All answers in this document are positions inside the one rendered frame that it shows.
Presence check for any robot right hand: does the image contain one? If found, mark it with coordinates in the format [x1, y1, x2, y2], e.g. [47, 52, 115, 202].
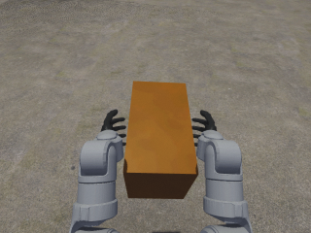
[191, 110, 217, 147]

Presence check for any robot left hand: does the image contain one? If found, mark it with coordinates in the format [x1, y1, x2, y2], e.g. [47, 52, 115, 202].
[100, 109, 126, 146]

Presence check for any robot left forearm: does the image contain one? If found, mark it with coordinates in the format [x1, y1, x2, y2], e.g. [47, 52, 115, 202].
[69, 129, 124, 233]

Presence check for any robot right forearm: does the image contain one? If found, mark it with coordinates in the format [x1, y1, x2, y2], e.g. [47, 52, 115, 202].
[196, 130, 253, 233]

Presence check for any carton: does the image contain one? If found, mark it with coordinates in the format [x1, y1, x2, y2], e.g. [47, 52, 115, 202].
[122, 81, 199, 199]

